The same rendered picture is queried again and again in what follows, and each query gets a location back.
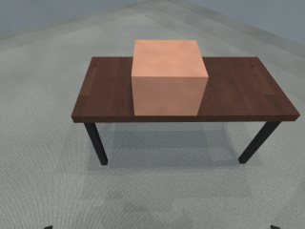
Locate table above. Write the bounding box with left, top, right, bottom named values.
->
left=71, top=56, right=300, bottom=165

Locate carton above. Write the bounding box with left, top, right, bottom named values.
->
left=131, top=39, right=209, bottom=116

